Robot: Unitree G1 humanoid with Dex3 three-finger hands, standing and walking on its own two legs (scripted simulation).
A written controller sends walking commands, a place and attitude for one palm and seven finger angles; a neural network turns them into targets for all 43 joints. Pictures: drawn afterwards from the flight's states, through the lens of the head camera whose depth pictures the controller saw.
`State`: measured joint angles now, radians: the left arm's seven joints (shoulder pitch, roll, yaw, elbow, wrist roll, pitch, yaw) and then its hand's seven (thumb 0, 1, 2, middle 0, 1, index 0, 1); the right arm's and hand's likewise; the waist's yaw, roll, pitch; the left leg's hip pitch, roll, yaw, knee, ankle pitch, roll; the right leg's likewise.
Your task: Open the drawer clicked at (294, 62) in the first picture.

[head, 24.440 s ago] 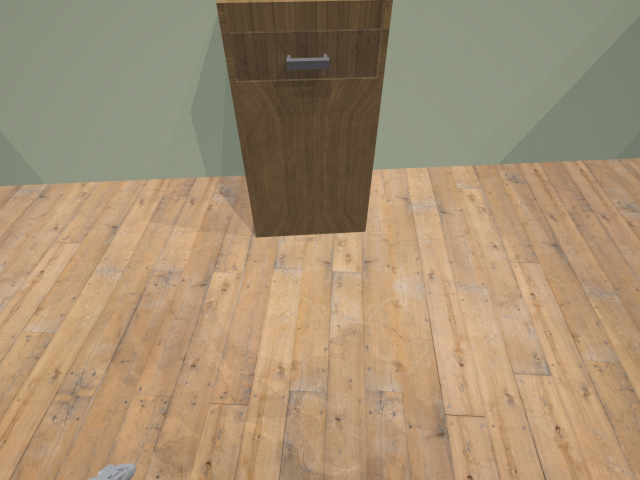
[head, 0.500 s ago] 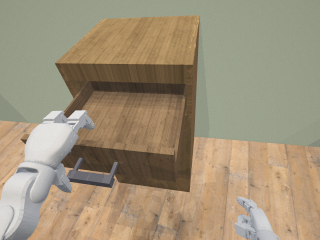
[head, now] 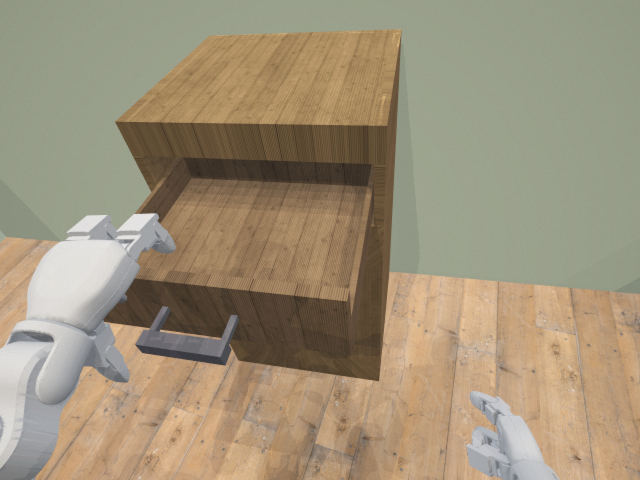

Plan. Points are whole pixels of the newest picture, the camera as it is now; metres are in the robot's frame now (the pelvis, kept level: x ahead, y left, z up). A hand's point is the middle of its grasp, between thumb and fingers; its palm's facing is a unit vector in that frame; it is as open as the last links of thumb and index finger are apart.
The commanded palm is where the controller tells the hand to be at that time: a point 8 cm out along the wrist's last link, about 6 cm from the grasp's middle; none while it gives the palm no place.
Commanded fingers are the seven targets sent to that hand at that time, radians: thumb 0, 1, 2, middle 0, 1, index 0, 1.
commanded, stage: draw the hand back to the body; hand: left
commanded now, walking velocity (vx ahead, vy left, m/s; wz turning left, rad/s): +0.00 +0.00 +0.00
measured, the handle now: (190, 332) +0.29 +0.25 +0.01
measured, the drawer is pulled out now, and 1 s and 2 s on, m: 0.29 0.29 0.29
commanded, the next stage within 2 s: step back with the hand held close in 1.38 s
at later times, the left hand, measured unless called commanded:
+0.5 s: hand (130, 310) +0.22 +0.23 +0.17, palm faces +0.30 -0.68 -0.66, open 13.7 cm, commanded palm +0.17 +0.26 +0.20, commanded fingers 0.00 -0.25 0.41 -0.28 -1.04 -0.28 -1.04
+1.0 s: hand (118, 309) +0.21 +0.23 +0.19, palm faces +0.41 -0.82 -0.40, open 10.2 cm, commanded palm +0.15 +0.27 +0.20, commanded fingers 0.00 0.62 0.78 -0.22 -0.48 -0.22 -0.48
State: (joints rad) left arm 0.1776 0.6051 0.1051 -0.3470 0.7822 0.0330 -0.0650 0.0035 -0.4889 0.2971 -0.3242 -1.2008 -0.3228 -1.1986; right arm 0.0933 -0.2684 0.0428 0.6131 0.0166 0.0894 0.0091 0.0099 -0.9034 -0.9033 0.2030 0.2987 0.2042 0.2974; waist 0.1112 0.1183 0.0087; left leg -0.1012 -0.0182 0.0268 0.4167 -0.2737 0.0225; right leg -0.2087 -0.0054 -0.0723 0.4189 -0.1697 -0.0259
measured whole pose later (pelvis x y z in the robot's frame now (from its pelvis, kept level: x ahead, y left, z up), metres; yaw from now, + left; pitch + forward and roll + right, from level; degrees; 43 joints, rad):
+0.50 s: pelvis +0.00 -0.01 +0.00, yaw +0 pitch -4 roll +0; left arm 0.32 0.44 0.27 -0.39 0.15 -0.08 0.03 0.00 -0.46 0.31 -0.32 -1.18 -0.32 -1.18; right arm 0.11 -0.23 0.04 0.60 0.01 -0.05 -0.05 0.01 -0.90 -0.90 0.20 0.30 0.20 0.30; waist 0.07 0.10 0.06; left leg -0.08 0.00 0.02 0.45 -0.29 0.01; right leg -0.18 0.01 -0.08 0.43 -0.18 -0.04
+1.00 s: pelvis +0.02 -0.01 +0.00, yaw +0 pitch -4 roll -1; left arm 0.47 0.33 0.32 -0.50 -0.06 -0.15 0.09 0.00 0.28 0.63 -0.26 -0.70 -0.26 -0.69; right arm 0.18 -0.22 0.01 0.64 -0.01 -0.16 -0.06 0.01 -0.90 -0.90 0.20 0.30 0.20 0.30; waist 0.06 0.07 0.04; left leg -0.03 0.01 0.02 0.41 -0.30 0.00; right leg -0.13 0.03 -0.08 0.39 -0.19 -0.04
